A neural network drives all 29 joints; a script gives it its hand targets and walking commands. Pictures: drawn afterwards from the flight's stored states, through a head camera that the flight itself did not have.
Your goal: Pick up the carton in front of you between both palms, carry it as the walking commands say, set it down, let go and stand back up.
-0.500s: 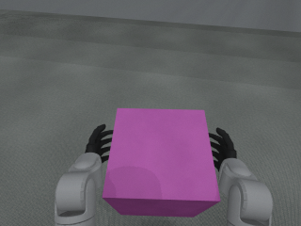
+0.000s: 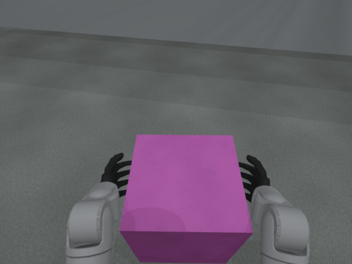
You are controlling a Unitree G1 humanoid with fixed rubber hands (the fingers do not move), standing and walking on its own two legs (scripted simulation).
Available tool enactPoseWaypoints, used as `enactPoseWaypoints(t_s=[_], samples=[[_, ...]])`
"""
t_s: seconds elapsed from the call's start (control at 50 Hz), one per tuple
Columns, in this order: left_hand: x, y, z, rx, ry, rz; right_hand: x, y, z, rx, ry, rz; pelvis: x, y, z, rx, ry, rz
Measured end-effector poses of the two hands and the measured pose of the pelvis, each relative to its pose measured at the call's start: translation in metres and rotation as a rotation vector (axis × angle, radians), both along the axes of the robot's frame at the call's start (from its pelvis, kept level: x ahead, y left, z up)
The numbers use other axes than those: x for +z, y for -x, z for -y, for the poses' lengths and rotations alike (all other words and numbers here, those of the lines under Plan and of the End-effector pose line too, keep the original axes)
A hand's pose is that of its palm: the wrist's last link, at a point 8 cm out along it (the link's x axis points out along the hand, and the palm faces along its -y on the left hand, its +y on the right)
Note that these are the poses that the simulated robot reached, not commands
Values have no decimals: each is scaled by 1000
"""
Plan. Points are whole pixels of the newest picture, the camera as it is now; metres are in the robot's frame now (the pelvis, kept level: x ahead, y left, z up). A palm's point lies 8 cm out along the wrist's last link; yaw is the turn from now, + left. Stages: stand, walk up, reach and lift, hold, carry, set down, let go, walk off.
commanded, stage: carry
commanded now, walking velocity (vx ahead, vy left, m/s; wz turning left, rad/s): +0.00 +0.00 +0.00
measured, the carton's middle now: (183, 202) +0.26 +0.00 +0.02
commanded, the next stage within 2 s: hold in 1.16 s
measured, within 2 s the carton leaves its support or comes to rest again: neither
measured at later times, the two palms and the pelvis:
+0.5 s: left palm (110, 202) +0.23 +0.15 +0.07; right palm (255, 205) +0.23 -0.15 +0.07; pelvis -0.02 +0.00 +0.00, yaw +0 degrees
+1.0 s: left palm (116, 206) +0.24 +0.15 +0.04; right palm (251, 210) +0.24 -0.15 +0.04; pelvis -0.05 +0.00 +0.00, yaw +0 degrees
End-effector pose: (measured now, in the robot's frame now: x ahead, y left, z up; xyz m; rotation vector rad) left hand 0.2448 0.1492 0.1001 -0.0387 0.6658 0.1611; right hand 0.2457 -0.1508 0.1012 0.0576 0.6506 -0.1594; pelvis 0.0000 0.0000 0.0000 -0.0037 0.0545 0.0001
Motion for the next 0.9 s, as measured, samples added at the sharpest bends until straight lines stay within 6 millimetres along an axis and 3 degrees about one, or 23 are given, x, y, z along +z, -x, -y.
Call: enactPoseWaypoints(t_s=[0.3,0.64,0.9], samples=[[-8,7,-3,-8,-15,-17,-10,8,-3,2,3,-17,-1,4,-4,0,-1,13],[-40,18,-2,-50,-57,-48,-41,18,-5,49,49,-47,2,33,-3,-2,-6,26],[-66,9,1,-72,-86,-34,-67,10,-1,63,78,-33,2,49,-2,-5,-11,26]])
